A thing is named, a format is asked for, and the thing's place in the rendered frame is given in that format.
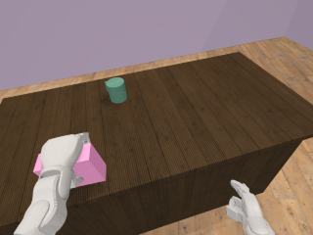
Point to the robot left forearm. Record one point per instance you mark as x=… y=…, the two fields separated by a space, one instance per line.
x=47 y=212

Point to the sponge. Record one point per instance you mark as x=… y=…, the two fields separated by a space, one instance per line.
x=89 y=165

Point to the robot right forearm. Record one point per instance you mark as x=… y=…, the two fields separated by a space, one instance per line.
x=257 y=225

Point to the table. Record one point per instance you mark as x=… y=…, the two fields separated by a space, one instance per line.
x=171 y=148

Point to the robot right hand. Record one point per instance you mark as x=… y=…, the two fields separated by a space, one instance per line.
x=240 y=209

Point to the robot left hand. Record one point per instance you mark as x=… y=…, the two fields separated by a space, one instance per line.
x=64 y=151

